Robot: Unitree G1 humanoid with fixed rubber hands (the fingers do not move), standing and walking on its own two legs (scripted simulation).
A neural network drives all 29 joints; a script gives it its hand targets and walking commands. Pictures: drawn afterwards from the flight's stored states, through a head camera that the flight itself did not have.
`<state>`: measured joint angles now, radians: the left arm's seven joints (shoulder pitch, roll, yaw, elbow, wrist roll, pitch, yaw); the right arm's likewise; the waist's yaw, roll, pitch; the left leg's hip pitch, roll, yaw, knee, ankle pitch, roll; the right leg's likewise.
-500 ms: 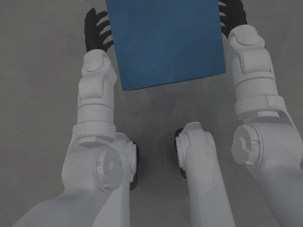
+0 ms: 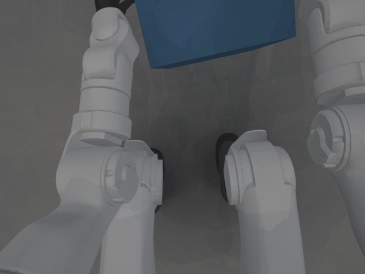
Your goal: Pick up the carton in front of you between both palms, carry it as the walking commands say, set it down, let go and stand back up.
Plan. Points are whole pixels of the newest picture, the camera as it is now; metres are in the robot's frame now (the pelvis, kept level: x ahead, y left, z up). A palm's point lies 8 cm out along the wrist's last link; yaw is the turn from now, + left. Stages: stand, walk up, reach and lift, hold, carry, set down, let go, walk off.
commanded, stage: set down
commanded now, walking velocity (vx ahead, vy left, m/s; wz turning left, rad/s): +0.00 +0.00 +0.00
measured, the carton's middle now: (205, 1) +0.55 -0.09 -0.25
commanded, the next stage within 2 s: none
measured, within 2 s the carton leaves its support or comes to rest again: rests again in 0.26 s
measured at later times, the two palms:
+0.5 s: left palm (109, 16) +0.53 +0.07 -0.18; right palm out of the picture +0.53 -0.24 -0.18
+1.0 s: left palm (107, 15) +0.54 +0.08 -0.18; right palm out of the picture +0.53 -0.24 -0.19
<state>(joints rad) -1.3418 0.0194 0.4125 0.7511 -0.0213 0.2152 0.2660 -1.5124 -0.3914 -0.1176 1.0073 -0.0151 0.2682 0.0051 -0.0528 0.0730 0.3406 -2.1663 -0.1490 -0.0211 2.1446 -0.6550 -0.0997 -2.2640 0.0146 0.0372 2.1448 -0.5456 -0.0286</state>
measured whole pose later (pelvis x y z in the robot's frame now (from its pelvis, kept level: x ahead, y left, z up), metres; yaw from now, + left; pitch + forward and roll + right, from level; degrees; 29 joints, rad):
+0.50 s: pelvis -0.01 +0.01 -0.02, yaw +0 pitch +33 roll +3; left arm -1.44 0.07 0.41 0.93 0.00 0.19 0.19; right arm -1.57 -0.43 -0.17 1.15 -0.04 0.23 0.08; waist -0.05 0.09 0.42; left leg -2.17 -0.18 -0.02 2.21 -0.63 -0.09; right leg -2.25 -0.01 0.04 2.20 -0.54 -0.02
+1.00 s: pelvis -0.02 +0.01 -0.02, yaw +0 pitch +30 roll +4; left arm -1.50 0.10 0.45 0.98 0.06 0.16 0.10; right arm -1.61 -0.45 -0.29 1.17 -0.13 0.18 0.16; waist -0.05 0.09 0.52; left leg -2.12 -0.18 -0.01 2.22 -0.63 -0.10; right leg -2.20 -0.01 0.05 2.22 -0.54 -0.02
